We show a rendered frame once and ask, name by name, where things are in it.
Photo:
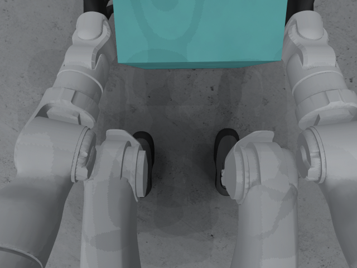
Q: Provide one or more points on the right robot forearm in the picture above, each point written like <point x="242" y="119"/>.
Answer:
<point x="315" y="78"/>

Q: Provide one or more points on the right robot foot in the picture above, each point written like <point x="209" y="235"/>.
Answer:
<point x="225" y="140"/>

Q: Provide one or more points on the robot left upper arm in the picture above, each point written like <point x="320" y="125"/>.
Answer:
<point x="52" y="156"/>

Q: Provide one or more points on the right robot thigh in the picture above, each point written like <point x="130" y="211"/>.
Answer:
<point x="267" y="217"/>

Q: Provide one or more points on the robot right upper arm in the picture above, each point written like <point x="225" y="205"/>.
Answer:
<point x="327" y="155"/>

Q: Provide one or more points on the left robot forearm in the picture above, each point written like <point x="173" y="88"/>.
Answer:
<point x="76" y="92"/>

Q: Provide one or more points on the right robot hand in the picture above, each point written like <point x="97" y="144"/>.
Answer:
<point x="294" y="6"/>

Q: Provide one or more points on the left robot hand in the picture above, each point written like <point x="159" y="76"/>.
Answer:
<point x="98" y="6"/>

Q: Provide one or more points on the carton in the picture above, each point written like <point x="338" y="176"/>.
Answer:
<point x="199" y="34"/>

